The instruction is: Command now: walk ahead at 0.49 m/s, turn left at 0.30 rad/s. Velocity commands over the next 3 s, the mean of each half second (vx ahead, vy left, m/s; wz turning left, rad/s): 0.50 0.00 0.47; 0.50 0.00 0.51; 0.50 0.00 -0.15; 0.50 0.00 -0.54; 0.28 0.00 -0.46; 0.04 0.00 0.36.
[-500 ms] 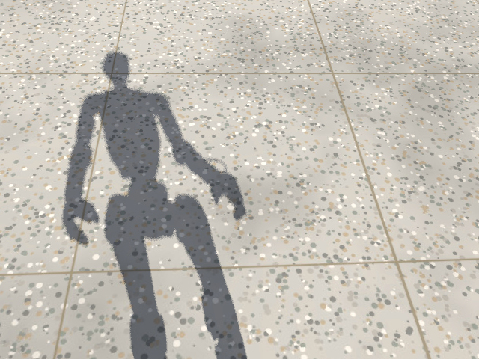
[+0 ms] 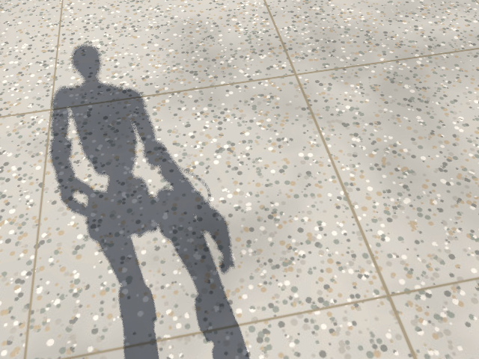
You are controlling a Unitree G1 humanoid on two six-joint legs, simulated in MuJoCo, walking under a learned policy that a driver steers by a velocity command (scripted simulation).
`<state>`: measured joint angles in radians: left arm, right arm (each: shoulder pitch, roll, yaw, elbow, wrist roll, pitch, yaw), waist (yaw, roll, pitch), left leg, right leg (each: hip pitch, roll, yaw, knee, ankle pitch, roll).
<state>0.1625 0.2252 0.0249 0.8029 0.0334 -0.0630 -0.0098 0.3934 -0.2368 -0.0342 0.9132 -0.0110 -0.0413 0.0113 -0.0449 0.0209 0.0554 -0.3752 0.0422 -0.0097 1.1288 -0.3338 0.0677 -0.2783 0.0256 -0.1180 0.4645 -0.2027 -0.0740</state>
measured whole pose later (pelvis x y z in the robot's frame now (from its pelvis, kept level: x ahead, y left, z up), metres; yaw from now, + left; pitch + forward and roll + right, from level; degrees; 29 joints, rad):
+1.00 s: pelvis +0.55 +0.11 -0.01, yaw +32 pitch +1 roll +0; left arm 0.10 0.26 0.02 0.72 0.04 -0.07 0.00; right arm 0.41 -0.29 -0.07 0.87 -0.01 -0.05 0.00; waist -0.06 0.01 0.04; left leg -0.18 -0.13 -0.14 0.99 -0.45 0.09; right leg -0.42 0.03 -0.03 0.57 -0.17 -0.05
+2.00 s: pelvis +0.99 +0.30 -0.02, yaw +6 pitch +1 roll +1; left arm 0.05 0.25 0.05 0.72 0.04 -0.02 -0.05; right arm 0.39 -0.24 -0.04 0.90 -0.02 -0.05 -0.01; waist -0.05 0.00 0.06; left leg -0.11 0.10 0.20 0.92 -0.51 -0.02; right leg -0.47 0.05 -0.10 0.64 -0.19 -0.15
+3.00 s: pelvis +1.21 +0.31 +0.00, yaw +8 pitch +1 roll +1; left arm 0.25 0.27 0.03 0.81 0.03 0.02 0.06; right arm 0.19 -0.30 -0.09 0.80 -0.02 0.06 0.01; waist 0.00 0.04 0.03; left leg -0.50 -0.14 -0.11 0.85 -0.36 0.00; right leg -0.20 0.04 0.01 0.43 -0.23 -0.05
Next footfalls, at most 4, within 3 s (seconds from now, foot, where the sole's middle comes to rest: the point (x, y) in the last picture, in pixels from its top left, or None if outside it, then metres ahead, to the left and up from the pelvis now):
0.38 left None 0.35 0.12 -0.78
0.92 right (217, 279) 0.70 0.09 -0.78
1.42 left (122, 253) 0.80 0.39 -0.78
1.96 right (168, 173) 1.12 0.26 -0.78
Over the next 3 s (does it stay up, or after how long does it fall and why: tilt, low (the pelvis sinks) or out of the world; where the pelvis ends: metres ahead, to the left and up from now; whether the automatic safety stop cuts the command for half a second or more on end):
stays up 1.21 0.31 0.00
